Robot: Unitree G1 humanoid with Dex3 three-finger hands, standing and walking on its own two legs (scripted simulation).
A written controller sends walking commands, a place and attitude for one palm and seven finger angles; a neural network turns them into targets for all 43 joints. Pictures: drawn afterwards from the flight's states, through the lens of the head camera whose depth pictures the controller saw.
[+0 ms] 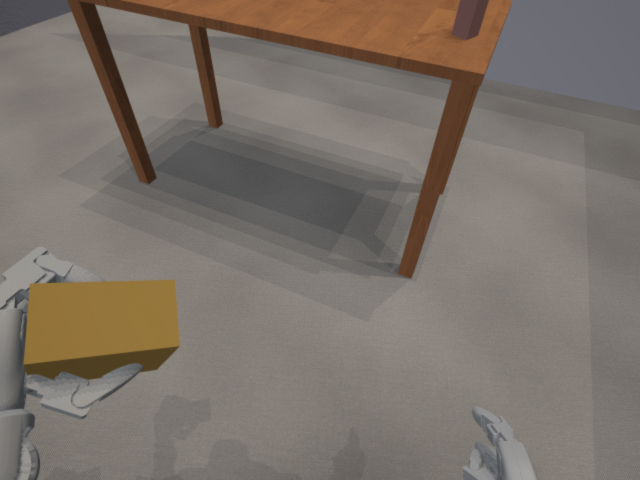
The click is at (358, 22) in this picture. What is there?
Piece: table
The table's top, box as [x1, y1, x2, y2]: [77, 0, 511, 85]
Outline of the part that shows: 77,0 476,85 480,85 511,3 511,0 489,0 478,35 465,40 450,34 459,0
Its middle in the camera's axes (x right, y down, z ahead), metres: -0.12 -0.84 +1.35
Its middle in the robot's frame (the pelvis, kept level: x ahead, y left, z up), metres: +1.57 +0.20 +0.06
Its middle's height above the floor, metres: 0.83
